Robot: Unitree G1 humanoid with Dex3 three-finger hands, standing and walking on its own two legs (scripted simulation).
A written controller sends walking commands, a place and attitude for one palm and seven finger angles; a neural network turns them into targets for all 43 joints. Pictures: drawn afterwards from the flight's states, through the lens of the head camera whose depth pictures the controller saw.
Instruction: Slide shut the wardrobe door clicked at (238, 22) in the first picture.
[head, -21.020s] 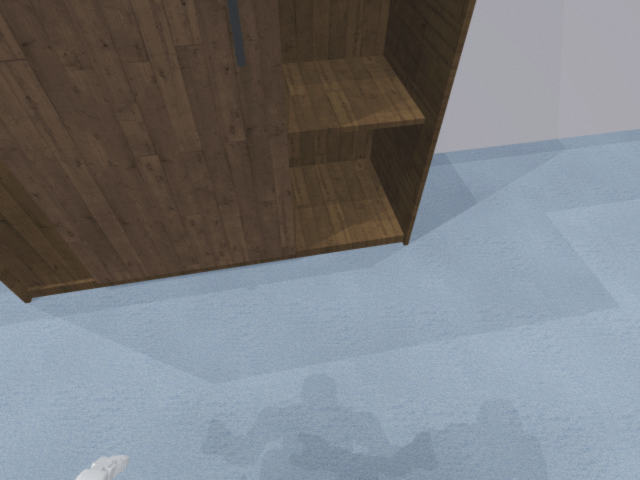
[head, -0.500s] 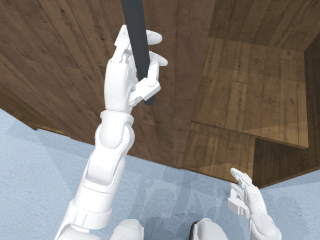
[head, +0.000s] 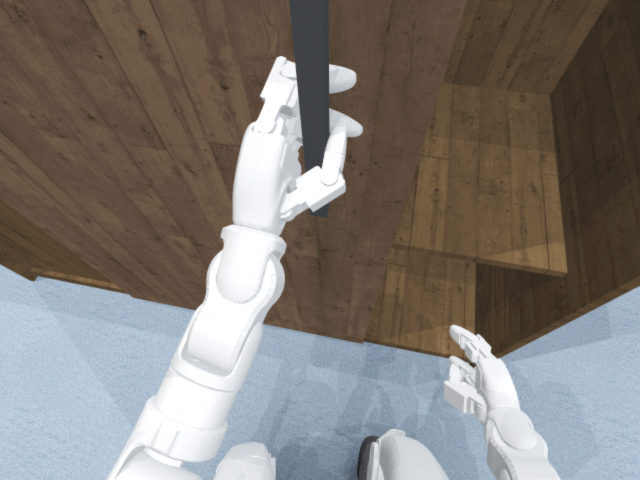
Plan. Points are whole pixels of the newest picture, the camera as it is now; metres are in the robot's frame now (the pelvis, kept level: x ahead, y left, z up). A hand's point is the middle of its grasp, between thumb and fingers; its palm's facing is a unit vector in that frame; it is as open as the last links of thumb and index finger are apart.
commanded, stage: step sideways, sliding the door along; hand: left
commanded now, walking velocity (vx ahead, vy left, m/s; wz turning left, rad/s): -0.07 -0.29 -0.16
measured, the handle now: (320, 98) +0.41 +0.05 +0.22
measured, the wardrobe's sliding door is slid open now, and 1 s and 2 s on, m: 0.32 0.21 0.00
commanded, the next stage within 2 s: none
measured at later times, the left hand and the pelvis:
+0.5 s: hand (403, 182) +0.35 -0.03 +0.19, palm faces -0.06 -1.00 -0.01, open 6.1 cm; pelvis -0.04 -0.09 +0.01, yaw -3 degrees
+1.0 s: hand (492, 185) +0.36 -0.10 +0.19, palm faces +0.24 -0.97 -0.05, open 6.2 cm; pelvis -0.05 -0.26 +0.00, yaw -1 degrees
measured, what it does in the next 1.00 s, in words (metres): steps to the right: left foot, then right foot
